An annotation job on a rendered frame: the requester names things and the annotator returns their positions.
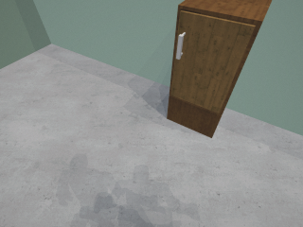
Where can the cupboard door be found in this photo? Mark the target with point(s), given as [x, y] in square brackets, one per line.
[212, 51]

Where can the handle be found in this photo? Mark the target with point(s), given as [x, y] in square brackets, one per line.
[180, 46]

